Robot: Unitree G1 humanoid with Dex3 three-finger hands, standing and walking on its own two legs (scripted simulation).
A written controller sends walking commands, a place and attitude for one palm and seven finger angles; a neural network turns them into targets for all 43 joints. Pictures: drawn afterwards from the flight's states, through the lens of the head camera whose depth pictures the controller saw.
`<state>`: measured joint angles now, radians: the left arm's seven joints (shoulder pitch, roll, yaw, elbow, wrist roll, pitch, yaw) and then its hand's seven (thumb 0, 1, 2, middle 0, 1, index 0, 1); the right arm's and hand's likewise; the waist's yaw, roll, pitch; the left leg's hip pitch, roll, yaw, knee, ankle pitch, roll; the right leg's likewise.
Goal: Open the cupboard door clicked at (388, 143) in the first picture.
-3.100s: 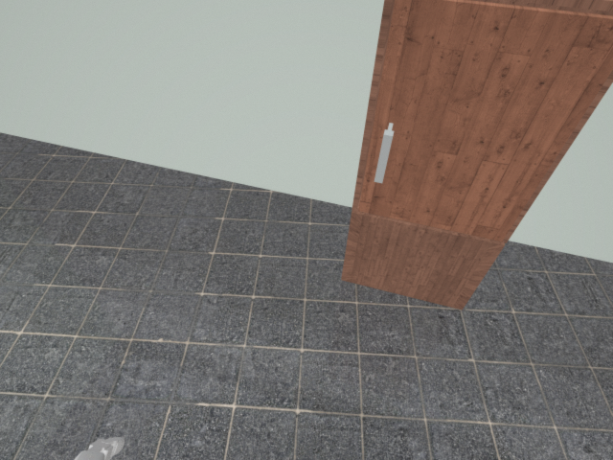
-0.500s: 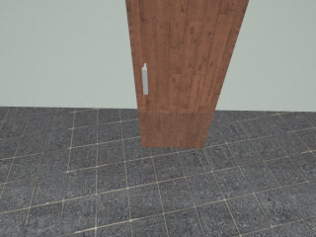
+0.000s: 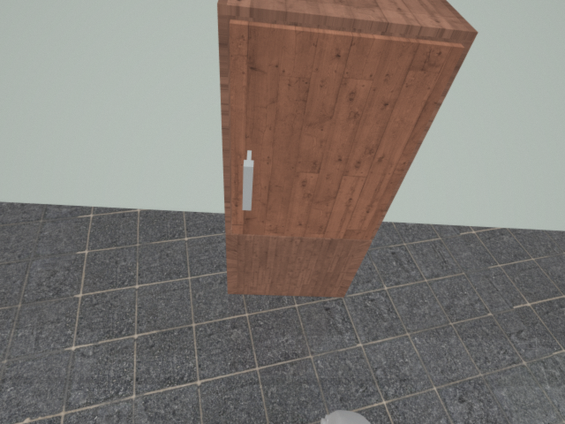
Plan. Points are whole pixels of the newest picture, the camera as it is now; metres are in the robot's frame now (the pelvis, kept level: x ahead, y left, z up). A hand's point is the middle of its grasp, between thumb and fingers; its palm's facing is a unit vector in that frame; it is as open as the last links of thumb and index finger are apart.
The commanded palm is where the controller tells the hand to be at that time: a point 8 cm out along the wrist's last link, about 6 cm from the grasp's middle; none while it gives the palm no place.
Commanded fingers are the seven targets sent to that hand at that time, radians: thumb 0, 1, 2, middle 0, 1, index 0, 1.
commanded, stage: take the last steps up to it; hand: left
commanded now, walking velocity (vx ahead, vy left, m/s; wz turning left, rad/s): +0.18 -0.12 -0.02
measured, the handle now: (248, 180) +0.65 +0.11 -0.11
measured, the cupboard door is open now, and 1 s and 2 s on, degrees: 0 0 0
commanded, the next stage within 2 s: come to a stop and stand still in 0.10 s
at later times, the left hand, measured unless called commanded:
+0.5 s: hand (224, 382) +0.22 +0.10 -0.17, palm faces +0.06 -0.97 -0.22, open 7.2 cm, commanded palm none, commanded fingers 0.00 0.90 0.90 -0.20 -0.30 -0.20 -0.30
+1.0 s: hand out of the picture +0.03 +0.20 -0.18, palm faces +0.10 -0.98 -0.15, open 7.4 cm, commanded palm none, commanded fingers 0.00 0.90 0.90 -0.20 -0.30 -0.20 -0.30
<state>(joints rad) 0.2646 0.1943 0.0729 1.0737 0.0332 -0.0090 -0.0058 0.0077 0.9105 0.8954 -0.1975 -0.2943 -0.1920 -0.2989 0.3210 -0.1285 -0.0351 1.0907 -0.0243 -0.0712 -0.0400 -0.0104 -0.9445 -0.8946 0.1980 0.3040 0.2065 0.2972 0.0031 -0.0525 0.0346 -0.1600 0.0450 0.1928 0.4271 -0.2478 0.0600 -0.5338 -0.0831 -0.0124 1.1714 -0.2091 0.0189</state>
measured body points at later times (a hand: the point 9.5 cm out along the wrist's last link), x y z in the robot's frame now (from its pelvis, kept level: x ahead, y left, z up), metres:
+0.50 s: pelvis +0.11 -0.07 -0.01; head +0.15 -0.10 +0.43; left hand +0.21 +0.15 -0.15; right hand +0.10 -0.30 -0.18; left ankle +0.05 +0.06 -0.66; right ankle +0.19 -0.17 -0.74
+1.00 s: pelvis +0.06 +0.01 +0.01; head +0.07 +0.05 +0.45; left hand +0.03 +0.25 -0.17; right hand +0.07 -0.21 -0.13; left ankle +0.05 +0.09 -0.75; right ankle +0.05 -0.15 -0.66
